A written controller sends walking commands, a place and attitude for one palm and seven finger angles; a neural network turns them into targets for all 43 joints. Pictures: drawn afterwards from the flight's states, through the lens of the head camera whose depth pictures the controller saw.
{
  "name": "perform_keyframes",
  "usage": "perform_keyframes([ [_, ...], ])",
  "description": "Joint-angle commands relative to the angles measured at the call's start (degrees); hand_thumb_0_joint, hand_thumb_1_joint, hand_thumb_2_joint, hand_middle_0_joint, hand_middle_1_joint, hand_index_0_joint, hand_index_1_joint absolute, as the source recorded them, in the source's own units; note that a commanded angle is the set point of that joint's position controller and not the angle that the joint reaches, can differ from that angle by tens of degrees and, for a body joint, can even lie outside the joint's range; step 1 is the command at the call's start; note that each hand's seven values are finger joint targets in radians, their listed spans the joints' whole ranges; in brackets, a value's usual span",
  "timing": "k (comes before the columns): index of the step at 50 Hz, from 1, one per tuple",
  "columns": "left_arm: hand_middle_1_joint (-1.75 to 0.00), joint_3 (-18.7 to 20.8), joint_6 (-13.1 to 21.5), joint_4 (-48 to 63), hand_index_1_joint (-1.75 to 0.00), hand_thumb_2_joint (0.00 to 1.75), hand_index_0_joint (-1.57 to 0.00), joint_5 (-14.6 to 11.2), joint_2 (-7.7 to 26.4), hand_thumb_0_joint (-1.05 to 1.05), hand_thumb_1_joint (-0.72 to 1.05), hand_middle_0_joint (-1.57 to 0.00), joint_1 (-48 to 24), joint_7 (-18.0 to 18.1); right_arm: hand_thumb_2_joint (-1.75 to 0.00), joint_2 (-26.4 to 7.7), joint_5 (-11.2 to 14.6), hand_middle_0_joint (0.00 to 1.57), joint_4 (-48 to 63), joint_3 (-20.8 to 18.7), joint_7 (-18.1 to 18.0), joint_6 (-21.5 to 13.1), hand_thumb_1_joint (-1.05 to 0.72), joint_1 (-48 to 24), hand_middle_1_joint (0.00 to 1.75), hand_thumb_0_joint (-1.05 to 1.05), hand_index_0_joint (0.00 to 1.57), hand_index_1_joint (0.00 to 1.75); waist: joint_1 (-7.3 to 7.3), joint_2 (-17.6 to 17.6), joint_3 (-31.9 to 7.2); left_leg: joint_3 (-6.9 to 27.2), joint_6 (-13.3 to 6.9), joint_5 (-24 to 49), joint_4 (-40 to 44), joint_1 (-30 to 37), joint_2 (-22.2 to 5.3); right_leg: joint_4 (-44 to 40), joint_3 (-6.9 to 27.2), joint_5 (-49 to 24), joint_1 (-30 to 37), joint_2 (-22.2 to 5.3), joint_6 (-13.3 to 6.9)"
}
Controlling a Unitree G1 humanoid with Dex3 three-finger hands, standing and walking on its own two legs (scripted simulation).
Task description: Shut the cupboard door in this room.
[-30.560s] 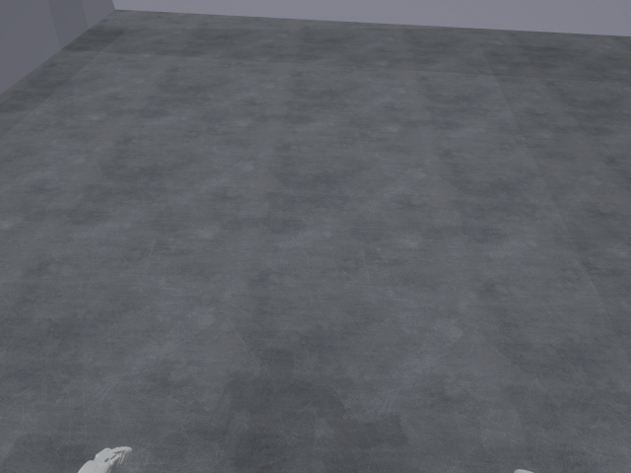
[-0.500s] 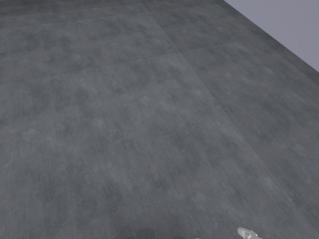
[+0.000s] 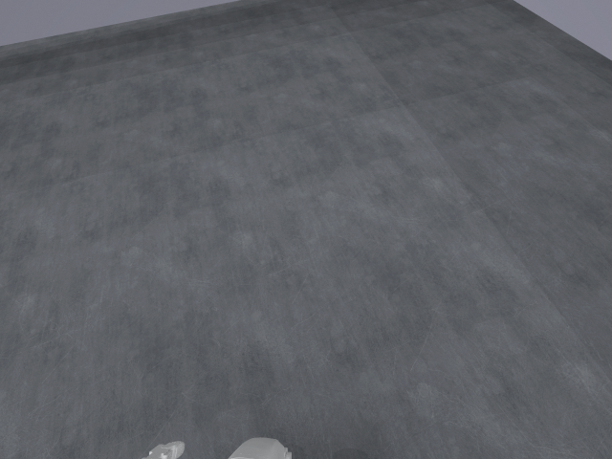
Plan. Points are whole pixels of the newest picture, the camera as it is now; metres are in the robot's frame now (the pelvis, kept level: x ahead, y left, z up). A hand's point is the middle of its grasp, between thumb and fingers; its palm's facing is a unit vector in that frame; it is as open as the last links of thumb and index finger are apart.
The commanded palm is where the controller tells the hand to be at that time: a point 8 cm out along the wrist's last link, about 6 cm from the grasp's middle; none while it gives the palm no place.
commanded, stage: turn or walk to find it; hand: left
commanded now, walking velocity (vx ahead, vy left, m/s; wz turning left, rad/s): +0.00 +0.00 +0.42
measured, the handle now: out of the picture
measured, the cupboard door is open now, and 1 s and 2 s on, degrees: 90 90 90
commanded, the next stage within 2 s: none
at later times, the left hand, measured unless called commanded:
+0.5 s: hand out of the picture -0.04 +0.26 -0.18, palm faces +0.29 -0.93 -0.24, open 7.4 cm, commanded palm none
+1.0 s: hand out of the picture -0.01 +0.19 -0.14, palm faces +0.41 -0.87 -0.28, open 7.4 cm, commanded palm none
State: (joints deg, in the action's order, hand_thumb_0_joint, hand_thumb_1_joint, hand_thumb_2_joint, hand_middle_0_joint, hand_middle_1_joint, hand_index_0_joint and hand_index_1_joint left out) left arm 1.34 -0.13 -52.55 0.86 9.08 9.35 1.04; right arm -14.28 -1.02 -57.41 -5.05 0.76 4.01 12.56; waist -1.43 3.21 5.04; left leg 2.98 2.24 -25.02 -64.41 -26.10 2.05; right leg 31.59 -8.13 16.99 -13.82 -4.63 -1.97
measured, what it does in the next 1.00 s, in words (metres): steps on the spot, turning left: left foot, then right foot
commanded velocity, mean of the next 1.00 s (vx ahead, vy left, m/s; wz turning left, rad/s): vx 0.00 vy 0.00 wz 0.42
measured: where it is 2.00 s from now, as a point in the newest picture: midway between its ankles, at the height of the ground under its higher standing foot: outside the picture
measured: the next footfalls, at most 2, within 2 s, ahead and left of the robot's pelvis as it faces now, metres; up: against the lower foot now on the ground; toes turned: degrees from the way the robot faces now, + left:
left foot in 0.36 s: -0.01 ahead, +0.14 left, +0.00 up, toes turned +15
right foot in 0.84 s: +0.06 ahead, -0.09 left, +0.00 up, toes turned +16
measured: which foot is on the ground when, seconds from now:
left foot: up 0.00-0.34, down 0.36-0.84, up 0.86-1.00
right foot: down 0.00-0.36, up 0.38-0.82, down 0.84-1.00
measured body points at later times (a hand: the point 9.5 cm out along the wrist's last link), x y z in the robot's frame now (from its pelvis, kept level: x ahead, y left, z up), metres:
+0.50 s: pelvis -0.02 +0.04 +0.00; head +0.01 +0.07 +0.45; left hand -0.06 +0.30 -0.16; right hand +0.14 -0.17 -0.13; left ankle -0.05 +0.13 -0.74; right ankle -0.01 -0.11 -0.67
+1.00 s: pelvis -0.01 -0.02 +0.00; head +0.04 -0.04 +0.45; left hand -0.03 +0.24 -0.12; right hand +0.12 -0.23 -0.17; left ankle -0.10 +0.11 -0.64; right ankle +0.02 -0.10 -0.74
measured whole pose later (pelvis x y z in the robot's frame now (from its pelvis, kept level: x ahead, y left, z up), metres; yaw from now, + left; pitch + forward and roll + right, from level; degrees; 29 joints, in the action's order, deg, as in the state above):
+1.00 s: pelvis -0.01 -0.02 +0.00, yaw +25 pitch -1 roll +2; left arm 1.4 -0.3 -53.1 0.8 8.8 9.8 1.2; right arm -14.1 -1.1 -57.8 -5.2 0.9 4.0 12.8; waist -1.6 3.1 4.8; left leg 2.7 2.6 -23.2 -66.3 -27.5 1.6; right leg 30.2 -8.6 16.8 -12.8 -4.5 -1.9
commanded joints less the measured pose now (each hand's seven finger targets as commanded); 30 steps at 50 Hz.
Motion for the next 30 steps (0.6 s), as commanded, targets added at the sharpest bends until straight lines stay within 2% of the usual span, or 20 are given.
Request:
perform_keyframes([
  [1, -0.3, 3.0, 1.1, 3.8, -0.3, 0.9, -0.2, 0.1, 11.0, 0.0, 0.9, -0.2, 1.4, 0.8, -0.9, -3.2, -0.1, 0.2, 3.1, -0.8, 0.3, -0.7, -0.9, 1.1, 0.3, 0.0, 0.2, 0.3, 0.99, -13.2, -3.3, -0.1, 1.3, 5.1, -6.0, -4.8, -3.6, -14.7, 7.9, -13.5, 3.8, -13.5, -2.8],
  [4, -0.3, 3.2, 1.1, 2.8, -0.3, 0.9, -0.2, 0.3, 11.5, 0.0, 0.9, -0.2, 4.2, 0.9, -0.9, -3.0, -0.1, 0.2, 3.4, -0.5, 0.3, -0.6, -0.9, -1.0, 0.3, 0.0, 0.2, 0.3, 2.28, -12.5, -3.3, -1.3, 2.0, 4.2, -1.5, -4.4, -4.1, -14.8, 7.3, -14.0, 5.6, -14.3, -3.5],
  [7, -0.3, 3.5, 1.0, 1.6, -0.3, 0.9, -0.2, 0.5, 12.3, 0.0, 0.9, -0.2, 6.7, 0.9, -0.9, -2.5, 0.1, 0.2, 3.9, -0.1, 0.2, -0.8, -0.9, -3.3, 0.3, 0.0, 0.2, 0.3, 3.57, -12.7, -4.2, -2.8, 2.3, 1.0, 5.4, -3.5, -4.4, -13.5, 6.6, -19.6, 9.0, -15.5, -4.7],
  [9, -0.3, 3.8, 0.9, 1.0, -0.3, 0.9, -0.2, 0.8, 13.3, 0.0, 0.9, -0.2, 8.0, 0.8, -0.9, -2.0, 0.2, 0.2, 4.3, 0.4, 0.2, -1.1, -0.9, -4.7, 0.3, 0.0, 0.2, 0.3, 4.33, -13.2, -5.5, -4.2, 2.2, -0.8, 10.9, -1.9, -4.2, -11.7, 5.5, -24.9, 11.0, -16.1, -5.3],
  [12, -0.3, 4.3, 0.6, 0.2, -0.3, 0.9, -0.2, 1.0, 14.3, 0.0, 0.9, -0.2, 8.2, 0.8, -0.9, -1.5, 0.7, 0.2, 5.0, 0.9, 0.1, -1.8, -0.9, -6.1, 0.3, 0.0, 0.2, 0.3, 4.83, -14.6, -6.2, -5.7, 1.3, -2.8, 18.4, 1.9, -4.2, -9.8, 5.5, -27.1, 10.8, -17.5, -6.4],
  [14, -0.3, 4.6, 0.4, 0.0, -0.3, 0.9, -0.2, 1.0, 15.1, 0.0, 0.9, -0.2, 7.4, 0.7, -0.9, -1.5, 0.7, 0.2, 4.7, 1.1, -0.1, -2.1, -0.9, -4.5, 0.3, 0.0, 0.2, 0.3, 3.93, -14.8, -7.3, -7.3, 0.8, -0.9, 24.2, 5.4, -3.8, -7.8, 4.3, -27.2, 10.1, -17.5, -5.7],
  [15, -0.3, 4.6, 0.3, -0.1, -0.3, 0.9, -0.2, 0.8, 15.3, 0.0, 0.9, -0.2, 6.5, 0.7, -0.9, -1.8, 0.8, 0.2, 4.5, 1.1, -0.1, -2.4, -0.9, -2.9, 0.3, 0.0, 0.2, 0.3, 2.79, -14.1, -8.3, -8.0, 0.6, 2.7, 28.8, 8.3, -3.5, -5.8, 3.1, -26.3, 9.4, -17.1, -4.5],
  [16, -0.3, 4.6, 0.1, -0.1, -0.3, 0.9, -0.2, 0.4, 15.0, 0.0, 0.9, -0.2, 5.8, 0.6, -0.9, -2.3, 0.6, 0.2, 4.0, 1.0, -0.1, -2.7, -0.9, -1.3, 0.3, 0.0, 0.2, 0.3, 1.66, -12.4, -9.0, -8.3, 0.1, 8.7, 35.2, 13.1, -3.4, -2.9, 0.9, -23.5, 7.0, -16.0, -2.4],
  [17, -0.3, 4.4, -0.2, -0.1, -0.3, 0.9, -0.2, 0.0, 13.7, 0.0, 0.9, -0.2, 5.5, 0.5, -0.9, -4.2, 0.6, 0.2, 3.6, 0.5, 0.0, -3.2, -0.9, 0.7, 0.3, 0.0, 0.2, 0.3, 0.26, -6.7, -10.0, -5.5, -0.7, 16.2, 42.4, 20.4, -5.5, 3.5, -1.3, -18.3, 1.6, -13.8, 0.5],
  [18, -0.3, 3.9, -0.7, 1.5, -0.3, 0.9, -0.2, -0.5, 10.3, 0.0, 0.9, -0.2, 6.2, 0.2, -0.9, -10.0, 0.0, 0.2, 3.9, -0.8, -0.3, -3.8, -0.9, 2.7, 0.3, 0.0, 0.2, 0.3, -0.92, 9.5, -10.4, 11.9, -6.0, 30.2, 45.8, 27.8, -18.1, 14.8, -4.3, 2.6, -11.9, -6.0, 5.0],
  [19, -0.3, 2.5, -1.2, 3.1, -0.3, 0.9, -0.2, -0.2, 8.0, 0.0, 0.9, -0.2, 2.7, 0.3, -0.9, -13.6, 0.2, 0.2, 3.3, -1.6, -0.9, -3.2, -0.9, 4.9, 0.3, 0.0, 0.2, 0.3, -2.27, 14.9, -8.6, 18.7, -12.1, 46.2, 46.5, 26.0, -25.9, 23.2, -0.2, 21.6, -17.8, -2.4, 6.4],
  [20, -0.3, 2.9, -1.7, 3.2, -0.3, 0.9, -0.2, 0.0, 9.5, 0.0, 0.9, -0.2, 1.5, 0.4, -0.9, -12.9, -0.1, 0.2, 3.2, -1.3, -1.0, -2.8, -0.9, 4.5, 0.3, 0.0, 0.2, 0.3, -2.09, 8.8, -8.2, 14.6, -14.3, 41.5, 45.4, 22.8, -26.5, 28.2, 3.2, 20.0, -16.0, -3.3, 5.4],
  [21, -0.3, 2.9, -2.1, 2.2, -0.3, 0.9, -0.2, 0.3, 8.8, 0.0, 0.9, -0.2, 0.2, 0.4, -0.9, -10.6, -0.2, 0.2, 3.3, -0.8, -1.7, -3.3, -0.9, 2.5, 0.3, 0.0, 0.2, 0.3, -1.63, 9.9, -6.3, 14.1, -12.9, 40.3, 46.7, 21.1, -22.3, 29.5, 5.3, 16.1, -17.8, -3.4, 5.7],
  [22, -0.3, 3.2, -2.2, 1.2, -0.3, 0.9, -0.2, 0.2, 9.4, 0.0, 0.9, -0.2, 0.2, 0.1, -0.9, -9.4, -0.2, 0.2, 4.0, -0.4, -2.0, -3.3, -0.9, -0.6, 0.3, 0.0, 0.2, 0.3, -0.19, 9.9, -4.8, 11.8, -12.0, 38.5, 46.1, 20.4, -20.1, 31.3, 6.0, 12.4, -18.6, -3.4, 6.0],
  [23, -0.3, 3.3, -2.0, 0.7, -0.3, 0.9, -0.2, 0.1, 9.8, 0.0, 0.9, -0.2, 0.1, -0.2, -0.9, -8.5, -0.2, 0.2, 4.5, 0.0, -2.1, -3.4, -0.9, -1.9, 0.3, 0.0, 0.2, 0.3, 0.18, 7.4, -3.4, 9.7, -11.3, 39.7, 45.8, 19.3, -18.1, 32.3, 6.3, 9.6, -18.3, -2.9, 6.1],
  [24, -0.3, 3.3, -1.9, 0.2, -0.3, 0.9, -0.2, 0.0, 9.6, 0.0, 0.9, -0.2, 1.2, -0.4, -0.9, -8.1, -0.1, 0.2, 4.6, 0.3, -2.2, -3.6, -0.9, -2.2, 0.3, 0.0, 0.2, 0.3, 0.99, 6.3, -3.9, 8.0, -10.7, 41.1, 45.4, 20.1, -16.5, 32.7, 6.2, 7.9, -18.0, -2.4, 6.4],
  [25, -0.3, 3.3, -1.8, -0.2, -0.3, 0.9, -0.2, 0.0, 9.6, 0.0, 0.9, -0.2, 2.0, -0.5, -0.9, -7.9, 0.1, 0.2, 4.6, 0.3, -2.2, -3.8, -0.9, -2.0, 0.3, 0.0, 0.2, 0.3, 1.19, 4.8, -4.8, 6.9, -10.4, 42.8, 45.0, 21.6, -15.7, 32.8, 6.0, 6.8, -17.9, -1.9, 6.6],
  [27, -0.3, 3.2, -1.8, -0.3, -0.3, 0.9, -0.2, -0.1, 9.6, 0.0, 0.9, -0.2, 2.0, -0.4, -0.9, -7.8, 0.2, 0.2, 4.6, 0.2, -2.1, -4.0, -0.9, -1.2, 0.3, 0.0, 0.2, 0.3, 1.1, 3.6, -5.4, 6.9, -10.6, 42.8, 45.0, 21.8, -15.2, 31.6, 6.2, 5.9, -17.2, -1.7, 7.1],
  [30, -0.3, 2.9, -2.0, 0.5, -0.3, 0.9, -0.2, -0.2, 9.1, 0.0, 0.9, -0.2, 1.0, -0.2, -0.9, -8.1, 0.1, 0.2, 4.6, -0.1, -1.9, -3.8, -0.9, -0.6, 0.3, 0.0, 0.2, 0.3, 0.74, 4.7, -4.8, 8.2, -11.2, 38.0, 45.6, 20.6, -15.2, 27.9, 6.2, 6.1, -16.1, -1.3, 7.7],
])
